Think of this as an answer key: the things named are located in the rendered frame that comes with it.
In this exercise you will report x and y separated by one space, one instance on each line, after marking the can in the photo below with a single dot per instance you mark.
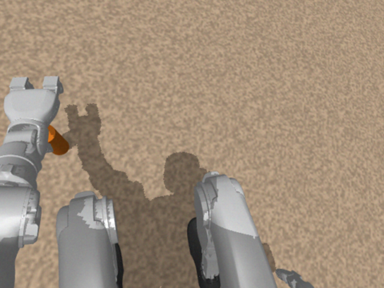
58 143

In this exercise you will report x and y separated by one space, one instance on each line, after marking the left robot arm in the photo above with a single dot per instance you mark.
21 153

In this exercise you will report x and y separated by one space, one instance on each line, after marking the right robot foot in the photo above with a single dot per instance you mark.
196 253

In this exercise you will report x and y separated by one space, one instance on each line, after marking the right robot hand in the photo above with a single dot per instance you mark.
293 279

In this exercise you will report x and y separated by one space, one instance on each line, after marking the left robot hand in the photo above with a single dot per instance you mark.
26 102

